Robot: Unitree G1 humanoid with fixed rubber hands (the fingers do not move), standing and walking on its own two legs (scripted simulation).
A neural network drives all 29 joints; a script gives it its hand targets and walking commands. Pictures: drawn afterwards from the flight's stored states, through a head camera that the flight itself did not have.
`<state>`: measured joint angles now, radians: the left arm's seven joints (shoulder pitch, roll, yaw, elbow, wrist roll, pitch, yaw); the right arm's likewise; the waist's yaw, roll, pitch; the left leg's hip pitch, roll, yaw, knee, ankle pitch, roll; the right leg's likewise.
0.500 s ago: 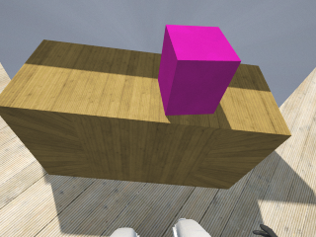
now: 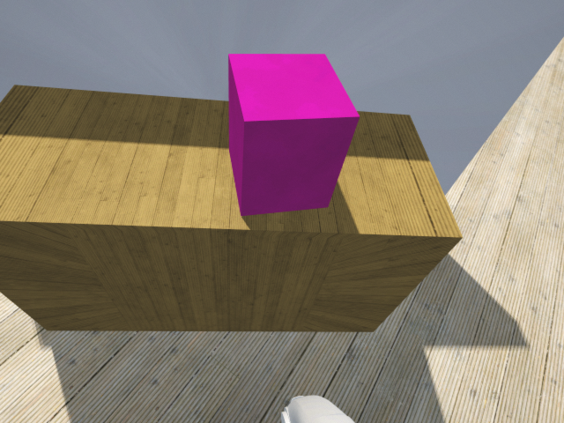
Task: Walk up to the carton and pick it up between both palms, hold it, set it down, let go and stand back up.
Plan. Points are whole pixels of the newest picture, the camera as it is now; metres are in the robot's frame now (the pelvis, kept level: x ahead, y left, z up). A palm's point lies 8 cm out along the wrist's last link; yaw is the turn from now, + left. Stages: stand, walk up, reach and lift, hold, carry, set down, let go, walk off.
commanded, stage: walk up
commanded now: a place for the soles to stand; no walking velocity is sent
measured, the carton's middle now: (282, 136) +0.65 -0.03 -0.01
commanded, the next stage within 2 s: none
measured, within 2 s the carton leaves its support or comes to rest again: neither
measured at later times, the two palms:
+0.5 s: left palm out of the picture +0.07 +0.21 -0.10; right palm out of the picture +0.03 -0.41 -0.16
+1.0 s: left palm out of the picture +0.07 +0.24 -0.13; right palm out of the picture +0.06 -0.37 -0.11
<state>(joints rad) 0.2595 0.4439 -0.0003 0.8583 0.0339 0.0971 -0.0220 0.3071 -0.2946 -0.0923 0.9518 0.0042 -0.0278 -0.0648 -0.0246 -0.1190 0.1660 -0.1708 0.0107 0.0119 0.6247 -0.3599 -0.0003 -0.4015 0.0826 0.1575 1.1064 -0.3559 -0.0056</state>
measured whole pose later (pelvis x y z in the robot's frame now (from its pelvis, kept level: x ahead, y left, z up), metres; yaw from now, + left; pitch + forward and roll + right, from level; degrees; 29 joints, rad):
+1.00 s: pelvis +0.01 -0.06 -0.01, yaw -4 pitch -2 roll -1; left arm 0.24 0.36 0.00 0.98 0.01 -0.03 0.02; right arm 0.12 -0.36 -0.05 1.01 0.00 0.01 -0.01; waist 0.00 -0.02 0.12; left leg -0.34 0.01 0.00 0.71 -0.34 0.01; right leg -0.32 0.06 0.15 0.69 -0.33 0.01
